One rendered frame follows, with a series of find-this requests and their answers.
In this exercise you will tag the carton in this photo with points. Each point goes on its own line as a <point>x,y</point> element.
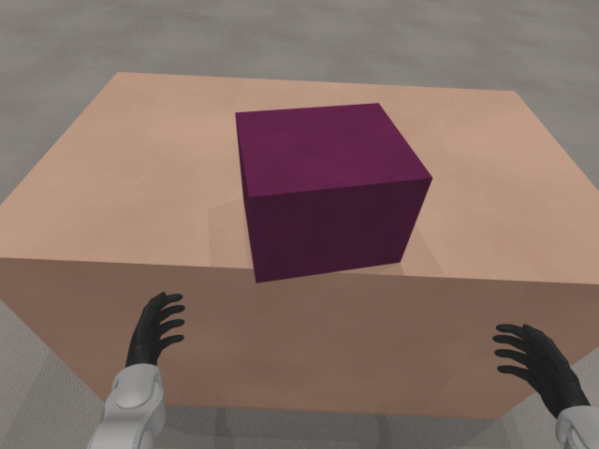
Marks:
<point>327,189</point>

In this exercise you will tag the robot right forearm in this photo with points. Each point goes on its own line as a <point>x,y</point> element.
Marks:
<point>578,427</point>

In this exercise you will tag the pedestal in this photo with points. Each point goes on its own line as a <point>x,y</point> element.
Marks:
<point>142,194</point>

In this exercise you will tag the right robot hand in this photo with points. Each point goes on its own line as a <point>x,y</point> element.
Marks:
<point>548,372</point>

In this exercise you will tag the robot left forearm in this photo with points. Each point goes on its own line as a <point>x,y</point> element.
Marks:
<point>135,410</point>

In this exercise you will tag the left robot hand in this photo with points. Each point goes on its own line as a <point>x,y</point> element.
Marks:
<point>145,346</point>

